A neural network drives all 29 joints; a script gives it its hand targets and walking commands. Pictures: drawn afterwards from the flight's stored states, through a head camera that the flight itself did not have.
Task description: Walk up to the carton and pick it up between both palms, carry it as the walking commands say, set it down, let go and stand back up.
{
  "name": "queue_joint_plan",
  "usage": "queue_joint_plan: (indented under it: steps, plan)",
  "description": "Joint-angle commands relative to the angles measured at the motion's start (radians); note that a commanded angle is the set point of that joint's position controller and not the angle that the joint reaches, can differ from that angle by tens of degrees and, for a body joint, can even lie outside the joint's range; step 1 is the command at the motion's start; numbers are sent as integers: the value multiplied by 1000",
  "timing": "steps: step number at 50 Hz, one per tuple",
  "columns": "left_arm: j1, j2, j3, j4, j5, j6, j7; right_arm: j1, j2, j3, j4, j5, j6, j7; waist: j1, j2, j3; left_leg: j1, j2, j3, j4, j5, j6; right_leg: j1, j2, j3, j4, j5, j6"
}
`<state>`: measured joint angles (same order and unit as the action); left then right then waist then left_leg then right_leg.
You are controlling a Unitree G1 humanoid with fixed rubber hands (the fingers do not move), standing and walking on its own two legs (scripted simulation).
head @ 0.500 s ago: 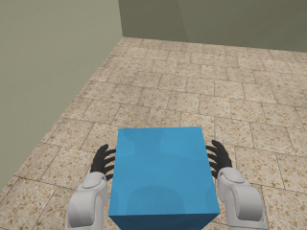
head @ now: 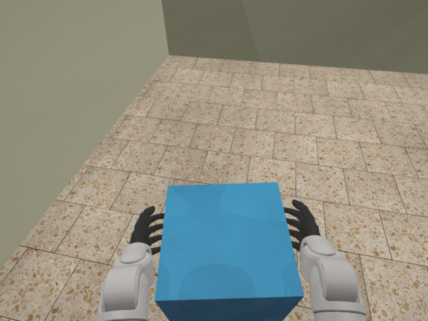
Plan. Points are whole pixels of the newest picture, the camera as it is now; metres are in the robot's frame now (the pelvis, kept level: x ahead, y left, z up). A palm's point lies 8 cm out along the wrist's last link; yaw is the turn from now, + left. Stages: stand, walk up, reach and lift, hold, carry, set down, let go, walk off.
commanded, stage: carry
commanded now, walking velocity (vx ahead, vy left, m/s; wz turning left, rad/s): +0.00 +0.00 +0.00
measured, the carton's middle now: (224, 260) +0.26 +0.00 -0.04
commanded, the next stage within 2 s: hold in 0.52 s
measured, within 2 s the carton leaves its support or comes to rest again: neither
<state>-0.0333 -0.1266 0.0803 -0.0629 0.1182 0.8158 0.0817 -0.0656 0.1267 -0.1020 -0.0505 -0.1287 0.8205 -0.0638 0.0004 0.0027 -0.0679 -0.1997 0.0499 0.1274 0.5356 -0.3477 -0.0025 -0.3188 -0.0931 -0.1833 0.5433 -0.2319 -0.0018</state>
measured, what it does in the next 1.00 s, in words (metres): stands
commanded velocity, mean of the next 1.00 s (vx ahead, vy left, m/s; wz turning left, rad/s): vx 0.00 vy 0.00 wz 0.00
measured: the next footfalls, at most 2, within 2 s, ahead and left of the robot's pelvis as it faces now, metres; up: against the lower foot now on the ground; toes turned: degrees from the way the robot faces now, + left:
none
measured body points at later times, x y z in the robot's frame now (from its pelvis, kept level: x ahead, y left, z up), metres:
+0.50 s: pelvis -0.01 +0.00 +0.00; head -0.03 +0.00 +0.45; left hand +0.26 +0.15 +0.03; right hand +0.27 -0.15 +0.03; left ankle -0.04 +0.11 -0.73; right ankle +0.03 -0.12 -0.73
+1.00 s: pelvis -0.05 -0.01 +0.01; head -0.09 -0.02 +0.45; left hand +0.27 +0.12 +0.04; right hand +0.26 -0.18 +0.04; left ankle -0.04 +0.11 -0.73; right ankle +0.03 -0.13 -0.73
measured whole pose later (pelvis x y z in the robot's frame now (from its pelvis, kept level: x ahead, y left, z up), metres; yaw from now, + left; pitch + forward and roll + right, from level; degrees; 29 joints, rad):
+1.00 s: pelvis -0.05 -0.01 +0.01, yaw +5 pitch -8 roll +0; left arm -0.39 -0.18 0.31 0.46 0.33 0.66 -0.02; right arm -0.36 0.17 -0.36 0.31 -0.34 0.74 0.01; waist -0.10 0.02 0.03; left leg -0.08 -0.02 -0.07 0.45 -0.24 0.01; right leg -0.14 0.00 0.04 0.42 -0.15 0.02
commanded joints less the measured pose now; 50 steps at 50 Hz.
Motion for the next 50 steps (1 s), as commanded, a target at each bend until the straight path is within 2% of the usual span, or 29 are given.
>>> queue_joint_plan:
  steps: [1,26,27,28,29,30,32,34,36,39,40,41,42,45,50]
  plan:
    - [-379,-648,-468,-121,-175,-37,-136,-373,644,459,-111,168,-43,128,0,-10,-201,-23,87,-84,-97,243,18,151,-82,115,-74,194,3]
    - [-408,-674,-474,-37,-156,-95,-168,-408,664,460,-28,153,-102,163,0,-6,-216,-20,93,-91,-125,252,16,151,-76,133,-94,200,2]
    - [-381,-595,-417,65,-137,-100,-171,-292,621,457,87,138,-81,182,51,100,-48,-11,-96,-187,-174,409,-1,363,159,243,-105,348,-13]
    - [-397,-600,-437,38,-145,-133,-173,-359,613,456,32,138,-112,187,43,67,-63,-17,-93,-215,-192,440,15,386,163,260,-105,391,-20]
    - [-435,-620,-501,31,-185,-149,-194,-359,631,432,-1,127,-127,181,-39,15,-126,38,-96,-218,-191,446,19,419,166,262,-120,429,-16]
    - [-451,-639,-539,9,-209,-165,-209,-359,650,430,-37,131,-138,174,-78,-2,-192,74,-98,-219,-191,496,24,465,162,271,-125,500,-6]
    - [-469,-672,-562,3,-219,-181,-206,-394,655,441,-64,137,-141,187,-102,-14,-274,132,-101,-230,-195,560,31,494,169,275,-135,556,-2]
    - [-484,-716,-546,34,-207,-182,-202,-402,678,470,-20,136,-135,218,-78,15,-228,181,-92,-210,-210,552,11,420,186,240,-162,449,-9]
    - [-503,-756,-530,65,-194,-176,-208,-433,725,477,0,130,-124,239,-66,10,-169,151,-93,-194,-229,463,17,420,184,238,-185,389,-10]
    - [-586,-812,-487,164,-171,-165,-227,-532,782,450,74,112,-108,260,-45,15,-85,82,-95,-184,-254,282,21,425,186,235,-200,233,-21]
    - [-616,-833,-478,190,-170,-163,-237,-563,805,442,96,107,-105,265,-45,12,-80,71,-95,-184,-257,247,22,434,186,236,-204,207,-22]
    - [-693,-850,-452,122,-127,-171,-259,-614,775,468,31,128,-99,275,-92,-24,-121,-1,-110,-216,-252,122,31,376,190,203,-197,156,-4]
    - [-701,-859,-400,223,-96,-161,-269,-623,785,423,115,105,-86,280,-95,-16,-76,-16,-111,-210,-254,66,33,355,183,209,-198,108,-5]
    - [-799,-875,-317,386,-55,-165,-306,-703,861,342,298,81,-76,305,-87,2,-23,-61,-121,-205,-248,-55,46,335,176,213,-197,-34,-2]
    - [-964,-902,-184,574,4,-221,-363,-857,943,229,470,31,-115,329,-82,-34,-52,-86,-139,-194,-215,-86,61,329,164,232,-206,-140,10]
